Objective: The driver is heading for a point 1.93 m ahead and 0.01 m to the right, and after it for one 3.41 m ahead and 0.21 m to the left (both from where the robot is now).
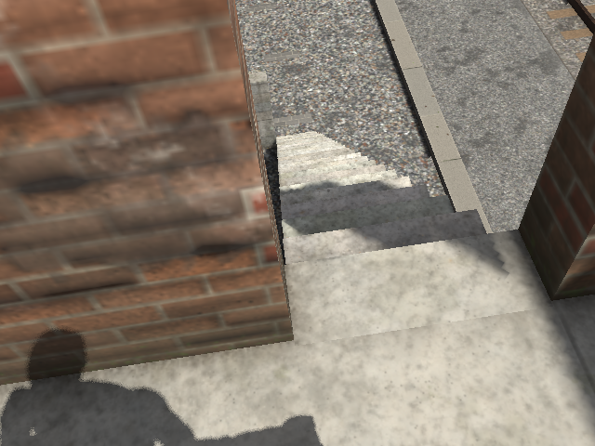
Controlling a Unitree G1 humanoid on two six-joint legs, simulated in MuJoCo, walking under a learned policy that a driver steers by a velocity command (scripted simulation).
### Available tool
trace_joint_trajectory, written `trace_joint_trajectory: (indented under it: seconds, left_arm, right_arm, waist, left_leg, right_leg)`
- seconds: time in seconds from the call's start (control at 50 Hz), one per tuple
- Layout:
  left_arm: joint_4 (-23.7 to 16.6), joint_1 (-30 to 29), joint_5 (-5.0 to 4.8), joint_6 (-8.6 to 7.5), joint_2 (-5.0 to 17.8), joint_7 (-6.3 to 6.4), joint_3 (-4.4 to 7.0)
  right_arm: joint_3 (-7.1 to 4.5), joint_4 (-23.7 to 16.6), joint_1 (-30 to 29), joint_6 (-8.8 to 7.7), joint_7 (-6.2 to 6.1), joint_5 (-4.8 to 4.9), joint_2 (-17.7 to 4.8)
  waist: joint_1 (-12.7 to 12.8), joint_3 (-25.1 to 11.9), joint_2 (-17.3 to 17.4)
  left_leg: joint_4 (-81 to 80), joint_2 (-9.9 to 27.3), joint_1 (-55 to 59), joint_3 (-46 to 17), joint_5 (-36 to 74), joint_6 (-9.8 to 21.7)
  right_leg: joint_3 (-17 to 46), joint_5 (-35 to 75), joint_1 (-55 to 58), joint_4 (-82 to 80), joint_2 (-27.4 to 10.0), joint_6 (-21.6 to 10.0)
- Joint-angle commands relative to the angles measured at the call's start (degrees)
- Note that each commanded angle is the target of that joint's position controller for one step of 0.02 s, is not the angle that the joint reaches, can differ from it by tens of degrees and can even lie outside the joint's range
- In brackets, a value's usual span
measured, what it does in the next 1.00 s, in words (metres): steps to the left: left foot, then right foot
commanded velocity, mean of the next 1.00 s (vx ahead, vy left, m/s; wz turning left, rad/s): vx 0.18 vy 0.37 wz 0.06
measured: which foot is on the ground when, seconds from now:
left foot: up 0.00-0.30, down 0.32-0.70, up 0.72-0.88, down 0.90-1.00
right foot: down 0.00-0.32, up 0.34-0.70, down 0.72-0.90, up 0.92-1.00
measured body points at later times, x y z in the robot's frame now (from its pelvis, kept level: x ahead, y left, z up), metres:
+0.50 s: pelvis +0.01 +0.20 -0.01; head +0.05 +0.23 +0.44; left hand -0.03 +0.50 -0.15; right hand +0.19 -0.03 -0.13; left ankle +0.02 +0.25 -0.74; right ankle +0.03 +0.08 -0.67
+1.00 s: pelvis +0.00 +0.40 -0.02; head +0.04 +0.43 +0.42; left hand +0.09 +0.72 -0.16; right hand +0.11 +0.14 -0.14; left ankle +0.00 +0.56 -0.74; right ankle +0.06 +0.28 -0.67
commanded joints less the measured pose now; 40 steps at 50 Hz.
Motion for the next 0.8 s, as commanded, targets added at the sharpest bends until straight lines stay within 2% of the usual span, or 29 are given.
trace_joint_trajectory:
  seconds: [0.02, 0.04, 0.06, 0.16, 0.18, 0.26, 0.28, 0.3, 0.32, 0.34, 0.36, 0.38, 0.4, 0.42, 0.44, 0.46, 0.48, 0.54, 0.6, 0.62, 0.64, 0.66, 0.68, 0.7, 0.72, 0.74, 0.76, 0.78, 0.8]
  left_arm:
    - [1.72, 8.09, -0.08, -0.15, 12.59, 1.13, 4.16]
    - [2.40, 8.63, 0.31, -0.08, 12.90, 0.90, 4.46]
    - [3.28, 8.92, 0.28, 0.05, 13.36, 0.56, 4.82]
    - [6.39, 8.38, -0.36, 0.06, 15.18, 0.25, 6.44]
    - [6.49, 6.75, -0.62, -0.10, 15.76, -0.13, 6.70]
    - [6.81, 2.70, -1.91, 0.81, 17.55, -0.50, 7.89]
    - [6.34, 1.21, -2.53, 1.28, 17.63, -0.76, 8.10]
    - [6.83, 0.99, -3.00, 1.67, 16.90, -1.00, 7.96]
    - [7.56, 3.32, -2.56, 1.93, 15.05, -1.04, 7.34]
    - [4.99, 3.23, -0.43, 2.81, 7.87, -1.38, 4.98]
    - [2.91, -0.76, 0.58, 3.81, 9.40, -1.20, 4.64]
    - [3.81, -0.12, -0.27, 4.26, 11.44, -1.24, 4.83]
    - [5.74, 1.76, -0.68, 4.06, 11.87, -1.15, 4.86]
    - [8.17, 4.04, -0.48, 3.64, 12.39, -0.94, 5.10]
    - [10.20, 5.72, 0.15, 3.37, 12.66, -0.75, 5.19]
    - [11.56, 6.67, 0.34, 3.31, 12.33, -0.74, 5.15]
    - [12.01, 6.17, 0.06, 3.32, 12.01, -0.76, 4.86]
    - [11.42, 1.24, -0.44, 3.32, 10.21, -1.17, 4.19]
    - [12.12, 2.25, -0.42, 2.99, 9.12, -1.47, 3.53]
    - [13.29, 5.96, -0.66, 2.78, 9.58, -1.12, 3.65]
    - [15.27, 15.54, -0.29, 2.54, 10.95, -0.57, 4.19]
    - [18.49, 28.79, 0.19, 2.43, 13.41, 0.43, 5.51]
    - [21.01, 36.19, -0.52, 2.62, 15.88, 0.80, 7.31]
    - [15.17, 19.17, -0.41, 1.71, 23.02, 1.90, 9.28]
    - [13.70, 12.22, -0.95, 0.00, 13.88, 3.55, 6.75]
    - [16.02, 10.67, -1.56, 0.24, 8.98, 1.50, 3.42]
    - [6.37, -6.16, 0.83, 0.70, 16.56, 0.82, 4.95]
    - [4.87, -11.08, 1.69, -0.21, 17.31, 0.69, 5.67]
    - [4.76, -15.20, 2.31, -0.27, 19.07, 0.20, 5.59]
  right_arm:
    - [0.06, -5.31, -4.02, -0.73, 1.24, -0.12, -2.24]
    - [0.24, -5.70, -5.41, -0.95, 1.58, 0.52, -1.97]
    - [0.67, -6.32, -6.57, -1.26, 1.82, 1.14, -1.18]
    - [1.66, -7.15, -9.48, -1.37, 2.13, 0.65, 0.40]
    - [1.62, -6.62, -9.39, -1.57, 2.12, 0.65, -0.12]
    - [1.49, -5.56, -6.98, -1.63, 1.38, 0.10, 0.01]
    - [1.18, -4.31, -4.39, -2.06, 1.21, 0.17, -0.31]
    - [0.65, -2.39, 0.63, -2.67, 0.65, -0.19, -0.91]
    - [-0.19, 0.47, 6.68, -3.15, 0.40, -1.56, -2.86]
    - [-1.31, 1.67, 8.87, -3.53, 0.86, -2.19, -10.19]
    - [-1.94, 3.31, 8.82, -3.73, 1.17, -0.99, -14.57]
    - [-1.36, 3.46, 7.04, -3.79, 0.84, -0.55, -12.83]
    - [-0.69, 3.60, 4.00, -3.66, 0.12, -0.30, -10.50]
    - [0.00, 3.22, 0.51, -3.68, -0.47, -0.34, -7.85]
    - [0.67, 3.07, -0.87, -4.05, -1.05, -0.41, -5.77]
    - [1.37, 3.40, -1.14, -4.39, -1.26, -0.46, -3.83]
    - [1.75, 4.10, -0.80, -4.62, -1.40, -0.41, -2.93]
    - [3.11, 6.44, 1.77, -4.96, -2.31, -1.21, -0.82]
    - [3.85, 7.25, 0.30, -5.06, -3.55, -1.19, -0.81]
    - [4.02, 6.29, -3.23, -4.71, -3.70, -0.65, -1.11]
    - [4.00, 4.79, -7.87, -4.56, -3.88, -0.39, -2.09]
    - [3.56, 3.23, -12.59, -5.07, -4.38, -0.28, -3.90]
    - [2.46, 3.38, -15.17, -5.40, -4.94, 1.93, -6.68]
    - [1.17, 2.44, -4.12, -4.69, -4.92, 5.43, -7.25]
    - [0.51, 0.97, -6.60, -4.27, -5.72, 1.41, -13.73]
    - [2.17, -3.04, -14.75, -4.77, -4.84, -3.35, -10.22]
    - [2.09, 1.10, 3.40, -4.37, -3.82, -0.38, -7.13]
    - [2.66, 3.09, 6.07, -3.59, -3.03, -1.71, -5.43]
    - [2.87, 4.50, 8.51, -2.44, -2.28, -2.01, -4.49]
  waist:
    - [2.32, -3.39, -11.10]
    - [2.52, -4.01, -10.99]
    - [2.18, -4.09, -11.36]
    - [0.88, -3.88, -12.32]
    - [0.06, -3.47, -13.10]
    - [-2.40, -4.61, -14.87]
    - [-3.86, -5.82, -14.61]
    - [-6.32, -9.01, -12.77]
    - [-9.45, -11.56, -6.75]
    - [-9.36, -11.03, 11.38]
    - [-10.13, -8.16, 17.44]
    - [-8.36, -6.19, 14.39]
    - [-5.82, -4.63, 11.59]
    - [-3.34, -4.84, 8.56]
    - [-2.68, -6.14, 7.25]
    - [-2.48, -7.58, 5.95]
    - [-2.72, -7.13, 4.84]
    - [-4.57, -3.00, 2.85]
    - [-2.75, -2.06, 2.25]
    - [-0.13, -2.02, 2.06]
    - [4.76, -4.07, 4.72]
    - [11.47, -6.95, 5.05]
    - [18.23, -8.79, -6.84]
    - [12.49, -10.57, -46.95]
    - [6.09, -5.45, -27.45]
    - [1.13, -1.81, 1.06]
    - [-7.88, -3.90, -8.45]
    - [-9.82, -4.97, -4.47]
    - [-12.05, -7.36, -5.81]
  left_leg:
    - [-2.53, 3.28, -11.17, -1.13, 0.32, 0.16]
    - [-3.14, 3.52, -10.18, -0.56, 0.70, 0.36]
    - [-3.65, 3.73, -9.85, -0.21, 0.76, 0.58]
    - [-10.68, 6.09, -6.29, 0.87, 0.78, 2.01]
    - [-11.89, 6.74, -4.91, 0.48, 0.55, 2.16]
    - [-19.75, 5.81, 2.24, 5.09, -2.31, 3.47]
    - [-24.65, 4.61, 5.87, 5.68, -2.09, 4.39]
    - [-28.91, 1.52, 12.01, 7.81, -0.72, 5.73]
    - [-33.27, -1.26, 22.28, 4.30, -0.03, 8.60]
    - [-42.15, 7.36, 31.21, -16.16, -0.17, 15.51]
    - [-47.48, 12.39, 30.82, -26.06, 1.55, 20.06]
    - [-48.51, 13.45, 28.90, -22.86, 2.76, 19.64]
    - [-47.75, 11.27, 24.90, -17.56, 4.55, 17.78]
    - [-46.59, 8.25, 23.18, -13.38, 8.52, 15.57]
    - [-46.32, 7.02, 22.33, -10.39, 15.33, 14.52]
    - [-46.58, 6.87, 22.11, -8.62, 20.02, 14.01]
    - [-47.66, 6.65, 21.16, -7.44, 19.82, 13.73]
    - [-51.22, 7.98, 19.07, -5.20, 13.51, 11.43]
    - [-51.15, 8.74, 14.66, -2.06, 16.27, 8.01]
    - [-49.29, 8.25, 8.82, -0.26, 25.75, 5.04]
    - [-45.83, 6.05, 1.49, 3.56, 45.51, -1.04]
    - [-36.42, 3.09, -4.91, 6.71, 64.48, -7.36]
    - [-9.72, -5.27, -14.88, 10.93, 48.79, -13.20]
    - [38.60, -4.97, -27.06, -5.36, -15.86, -10.56]
    - [45.26, 4.07, -27.07, -25.33, -11.64, -4.50]
    - [30.27, 8.16, -12.49, -24.16, -2.44, -0.42]
    - [30.06, 2.62, -7.84, -19.74, -4.95, -0.50]
    - [24.14, 4.10, 3.67, -16.51, 2.77, -0.24]
    - [8.12, 3.41, 16.22, -13.07, -0.23, 0.53]
  right_leg:
    - [10.86, 38.92, 14.96, -4.51, -18.91, -7.55]
    - [9.51, 39.28, 14.83, -4.27, -18.92, -7.61]
    - [8.41, 40.37, 14.49, -4.40, -19.46, -7.73]
    - [3.04, 38.97, 13.73, -4.55, -20.85, -6.67]
    - [2.16, 38.20, 12.74, -4.17, -20.79, -6.00]
    - [-1.58, 35.08, 10.53, -1.82, -22.04, -4.35]
    - [-2.77, 30.82, 9.43, 1.56, -20.76, -3.65]
    - [-4.08, 29.37, 8.40, 9.05, -18.89, -2.85]
    - [-4.91, 19.33, 0.78, 22.36, -14.89, -1.52]
    - [-5.68, -19.57, -21.56, 37.87, -3.75, 1.60]
    - [2.38, -25.73, -33.89, 43.85, 2.00, 2.19]
    - [5.27, -21.22, -33.46, 45.45, 0.31, 0.63]
    - [6.21, -15.55, -30.22, 43.08, -1.07, -0.12]
    - [6.58, -11.21, -26.51, 41.06, -1.66, -0.13]
    - [5.54, -9.11, -23.44, 41.37, -1.02, -0.21]
    - [5.05, -8.95, -21.62, 41.65, -0.38, -0.39]
    - [5.12, -8.95, -20.53, 40.40, -0.28, -0.78]
    - [8.06, -9.11, -20.70, 33.10, 1.56, -1.85]
    - [8.10, -6.85, -16.18, 27.16, 0.67, -2.92]
    - [7.51, -7.41, -8.74, 23.44, 0.12, -3.99]
    - [5.99, -8.65, 4.26, 17.25, 0.69, -5.89]
    - [4.05, -5.94, 18.40, 9.39, 0.75, -8.42]
    - [8.21, 4.79, 29.31, -0.58, -3.55, -14.25]
    - [61.15, -10.49, 18.13, -17.05, -38.68, -29.14]
    - [82.27, -18.94, 2.22, -22.89, -44.05, -28.99]
    - [43.16, 3.89, -12.94, -12.94, -24.37, -17.33]
    - [55.30, -18.44, -22.93, -18.23, -29.35, -21.97]
    - [46.73, -19.06, -30.77, -19.26, -20.15, -15.37]
    - [33.86, -14.56, -36.33, -16.45, -12.57, -8.26]
Keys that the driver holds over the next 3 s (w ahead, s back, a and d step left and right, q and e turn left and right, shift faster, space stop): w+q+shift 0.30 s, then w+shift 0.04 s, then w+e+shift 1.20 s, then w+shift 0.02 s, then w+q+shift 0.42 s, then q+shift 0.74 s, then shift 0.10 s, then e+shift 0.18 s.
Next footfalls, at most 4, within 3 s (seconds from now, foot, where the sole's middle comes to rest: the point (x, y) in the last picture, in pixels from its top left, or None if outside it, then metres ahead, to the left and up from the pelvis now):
0.32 left None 0.06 0.27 -0.78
0.72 right None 0.16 0.19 -0.78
0.90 left None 0.05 0.56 -0.78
1.36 right None -0.01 0.31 -0.78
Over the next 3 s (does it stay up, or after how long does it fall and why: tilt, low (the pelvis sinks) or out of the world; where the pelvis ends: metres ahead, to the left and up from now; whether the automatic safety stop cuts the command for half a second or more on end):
stays up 0.09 0.02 -0.01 its command is cut before an obstacle from the start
